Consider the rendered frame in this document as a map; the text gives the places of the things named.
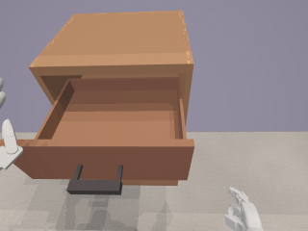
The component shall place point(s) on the robot right hand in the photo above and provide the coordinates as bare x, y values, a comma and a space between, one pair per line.
240, 219

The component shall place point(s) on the cabinet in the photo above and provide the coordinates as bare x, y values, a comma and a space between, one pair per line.
118, 45

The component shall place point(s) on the handle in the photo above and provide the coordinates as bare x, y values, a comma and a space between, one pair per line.
94, 186

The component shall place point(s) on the drawer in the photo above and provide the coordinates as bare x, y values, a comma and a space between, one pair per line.
101, 123

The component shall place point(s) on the robot left hand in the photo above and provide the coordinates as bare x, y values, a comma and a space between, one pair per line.
11, 151

